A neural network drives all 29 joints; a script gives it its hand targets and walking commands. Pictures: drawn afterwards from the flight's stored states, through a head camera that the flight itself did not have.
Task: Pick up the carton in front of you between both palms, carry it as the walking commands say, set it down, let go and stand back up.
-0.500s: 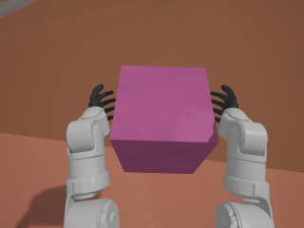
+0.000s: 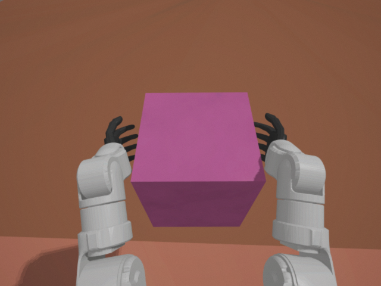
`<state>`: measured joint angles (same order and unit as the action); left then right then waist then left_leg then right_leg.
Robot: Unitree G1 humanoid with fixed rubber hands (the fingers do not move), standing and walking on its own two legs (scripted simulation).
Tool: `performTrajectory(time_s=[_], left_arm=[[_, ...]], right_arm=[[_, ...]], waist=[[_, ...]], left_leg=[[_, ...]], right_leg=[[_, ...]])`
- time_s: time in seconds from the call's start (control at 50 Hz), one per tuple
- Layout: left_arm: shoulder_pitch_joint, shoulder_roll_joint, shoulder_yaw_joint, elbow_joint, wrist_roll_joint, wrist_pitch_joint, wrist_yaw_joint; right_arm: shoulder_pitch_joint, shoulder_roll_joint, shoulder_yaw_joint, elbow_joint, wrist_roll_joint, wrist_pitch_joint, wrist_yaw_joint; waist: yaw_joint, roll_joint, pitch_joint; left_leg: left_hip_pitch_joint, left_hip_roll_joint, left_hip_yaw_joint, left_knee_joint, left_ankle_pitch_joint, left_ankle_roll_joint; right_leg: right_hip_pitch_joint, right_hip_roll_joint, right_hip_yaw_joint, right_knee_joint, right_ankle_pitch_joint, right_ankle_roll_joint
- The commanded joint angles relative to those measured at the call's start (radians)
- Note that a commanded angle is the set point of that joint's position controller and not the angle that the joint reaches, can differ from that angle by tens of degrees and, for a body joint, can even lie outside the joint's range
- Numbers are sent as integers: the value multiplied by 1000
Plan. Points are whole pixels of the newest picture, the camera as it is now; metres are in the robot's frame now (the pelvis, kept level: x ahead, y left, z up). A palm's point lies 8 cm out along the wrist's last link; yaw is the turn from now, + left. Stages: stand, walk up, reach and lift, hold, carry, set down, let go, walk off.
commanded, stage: carry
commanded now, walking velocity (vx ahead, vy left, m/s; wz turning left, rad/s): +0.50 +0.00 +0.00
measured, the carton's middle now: (196, 165) +0.36 -0.02 +0.06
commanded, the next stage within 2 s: none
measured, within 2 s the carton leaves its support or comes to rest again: neither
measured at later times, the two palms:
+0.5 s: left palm (129, 75) +0.61 +0.14 +0.15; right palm (239, 66) +0.64 -0.17 +0.14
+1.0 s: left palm (133, 25) +0.92 +0.16 +0.16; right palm (219, 22) +0.90 -0.15 +0.17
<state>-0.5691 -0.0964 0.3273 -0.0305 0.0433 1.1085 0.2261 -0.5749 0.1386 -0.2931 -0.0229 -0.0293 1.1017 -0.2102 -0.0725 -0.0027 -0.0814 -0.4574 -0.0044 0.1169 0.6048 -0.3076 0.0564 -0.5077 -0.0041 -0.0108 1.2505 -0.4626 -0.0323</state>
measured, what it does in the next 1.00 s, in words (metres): climbs: right foot, then left foot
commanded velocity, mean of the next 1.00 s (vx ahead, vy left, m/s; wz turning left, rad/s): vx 0.50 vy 0.00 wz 0.00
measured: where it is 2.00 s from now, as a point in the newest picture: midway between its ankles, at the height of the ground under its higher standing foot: (181, 134)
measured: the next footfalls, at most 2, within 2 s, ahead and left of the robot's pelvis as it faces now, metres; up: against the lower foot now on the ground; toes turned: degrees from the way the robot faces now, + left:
right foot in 0.32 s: +0.36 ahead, -0.12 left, +0.02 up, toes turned -4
left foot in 0.76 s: +0.60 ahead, +0.10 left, +0.03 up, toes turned +6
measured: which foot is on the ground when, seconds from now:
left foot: down 0.00-0.34, up 0.36-0.74, down 0.76-1.00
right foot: up 0.00-0.30, down 0.32-0.78, up 0.80-1.00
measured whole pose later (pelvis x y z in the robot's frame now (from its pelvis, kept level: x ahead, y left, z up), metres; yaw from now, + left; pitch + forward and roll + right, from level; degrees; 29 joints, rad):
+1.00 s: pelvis +0.57 +0.02 +0.05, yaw +0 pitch +5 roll -1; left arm -0.53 -0.15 0.35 -0.03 0.08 1.08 0.20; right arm -0.52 0.16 -0.31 -0.03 -0.04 1.07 -0.18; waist -0.08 -0.01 -0.07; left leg -0.27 0.00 0.11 0.43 -0.25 0.07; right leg -0.65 -0.05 -0.05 1.01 -0.30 -0.02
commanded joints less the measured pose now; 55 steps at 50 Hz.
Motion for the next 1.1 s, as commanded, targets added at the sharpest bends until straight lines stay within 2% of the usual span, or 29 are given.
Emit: performTrajectory(time_s=[0.0,0.06,0.16,0.18,0.22,0.24,0.26,0.28,0.3,0.32,0.34,0.36,0.38,0.44,0.52,0.6,0.64,0.66,0.68,0.7,0.72,0.76,0.78,0.8,0.84,0.88,0.92,1.04,1.08], left_arm=[[-590,-762,-540,-59,-110,-49,-11],[-583,-710,-565,-94,-110,-61,-5],[-562,-635,-587,-127,-146,-37,0],[-555,-625,-584,-116,-153,-28,0],[-530,-616,-565,-66,-157,-12,-1],[-498,-610,-549,-35,-150,-8,-1],[-495,-592,-537,-30,-147,-7,2],[-491,-614,-532,-16,-146,-7,2],[-517,-662,-551,-38,-166,-8,-7],[-572,-726,-588,-73,-194,-16,-20],[-607,-768,-601,-95,-212,-24,-32],[-658,-805,-630,-122,-235,-32,-45],[-687,-830,-656,-153,-253,-43,-55],[-648,-801,-667,-159,-247,-68,-57],[-590,-723,-668,-195,-235,-76,-46],[-526,-641,-633,-175,-205,-47,-23],[-503,-615,-609,-143,-184,-27,-12],[-494,-609,-598,-122,-169,-16,-6],[-497,-595,-586,-107,-155,-8,0],[-501,-597,-574,-107,-150,1,4],[-538,-602,-570,-104,-149,8,6],[-590,-667,-556,-90,-158,9,4],[-604,-706,-553,-86,-156,1,-3],[-610,-735,-545,-61,-144,-6,-8],[-586,-783,-539,-32,-124,-22,-19],[-516,-807,-551,3,-93,-37,-25],[-452,-823,-569,3,-74,-46,-34],[-253,-898,-681,-121,-123,-45,-85],[-174,-902,-729,-175,-148,-38,-99]], right_arm=[[-707,764,631,-157,243,-56,40],[-631,709,613,-155,224,-69,28],[-517,615,582,-126,177,-44,0],[-499,598,571,-113,161,-35,-7],[-462,572,550,-85,131,-18,-19],[-475,561,542,-78,122,-11,-24],[-477,577,543,-84,120,-4,-26],[-498,591,540,-87,120,-2,-24],[-534,602,531,-97,127,-6,-22],[-573,655,534,-109,143,-15,-15],[-610,694,533,-124,159,-23,-7],[-618,722,523,-111,152,-31,-3],[-627,739,522,-124,149,-44,0],[-583,726,533,-105,120,-64,-1],[-541,668,569,-134,115,-64,-8],[-528,600,572,-157,139,-33,-11],[-501,577,555,-126,143,-13,-12],[-473,565,541,-89,138,-5,-16],[-462,554,525,-60,131,1,-18],[-468,522,506,-45,126,3,-23],[-471,545,490,-20,123,1,-26],[-528,611,510,-49,151,-2,-14],[-575,658,535,-73,171,-5,0],[-621,708,561,-85,190,-11,15],[-653,776,602,-88,215,-28,35],[-599,796,611,-63,197,-42,47],[-501,814,616,-44,174,-52,58],[-213,879,687,-128,164,-53,92],[-109,863,707,-190,151,-48,95]], waist=[[26,118,-365],[18,145,-340],[5,167,-274],[17,178,-274],[91,131,-349],[147,55,-425],[150,-232,-498],[168,-350,-497],[156,-216,-481],[154,-111,-460],[142,-43,-417],[123,-21,-394],[115,-17,-402],[123,-94,-383],[141,-155,-352],[147,-165,-302],[111,-158,-307],[61,-110,-359],[5,-39,-407],[-11,217,-471],[-9,360,-451],[-21,151,-409],[-9,75,-391],[8,38,-365],[25,64,-354],[14,126,-343],[8,143,-316],[42,165,-238],[46,168,-251]], left_leg=[[523,266,-366,-260,237,153],[538,242,-277,-275,284,153],[497,205,-148,-249,452,108],[484,201,-125,-212,551,93],[405,157,-14,43,790,33],[209,124,-11,250,624,-23],[-50,16,-31,529,202,-65],[-288,-83,-93,709,-193,-51],[-346,-24,-156,803,-221,-27],[-379,6,-167,797,-199,-17],[-350,46,-174,739,-144,-17],[-319,73,-175,664,-101,-24],[-278,78,-152,611,-80,-33],[-277,69,-88,478,-17,-33],[-231,59,-49,228,63,-43],[-128,17,32,18,141,-31],[36,-27,78,-88,167,-18],[221,-51,87,-126,152,0],[443,41,-21,-127,116,39],[665,262,-404,-143,127,121],[771,350,-680,-232,289,222],[706,351,-624,-201,398,237],[634,325,-552,-207,363,200],[564,313,-465,-232,322,162],[493,291,-390,-287,277,117],[504,278,-332,-323,282,125],[517,263,-271,-345,327,121],[560,198,-89,-336,608,50],[572,194,-49,-259,778,28]], right_leg=[[-293,-52,-19,-103,139,-3],[-286,-52,-45,-246,189,0],[-138,-9,-137,-561,273,-14],[-67,13,-165,-612,270,-22],[233,77,-234,-722,282,-44],[515,-16,-67,-721,255,-88],[713,-281,390,-779,293,-186],[825,-343,611,-864,458,-290],[802,-337,591,-843,485,-285],[764,-319,523,-828,513,-268],[669,-296,438,-826,535,-231],[612,-293,365,-848,482,-213],[570,-282,316,-877,419,-196],[552,-255,231,-918,381,-185],[566,-213,111,-932,469,-173],[555,-197,39,-897,560,-139],[504,-181,-12,-804,685,-106],[445,-146,-66,-650,771,-77],[280,-125,-97,-470,667,-31],[8,-27,-104,-224,377,19],[-230,87,-57,-18,-44,26],[-334,7,41,78,-48,-14],[-324,-19,51,56,-2,-17],[-284,-62,58,-27,52,-11],[-206,-74,16,-126,115,2],[-216,-62,-24,-225,169,10],[-204,-70,-43,-344,232,19],[-57,-19,-166,-734,396,32],[60,11,-213,-819,416,22]])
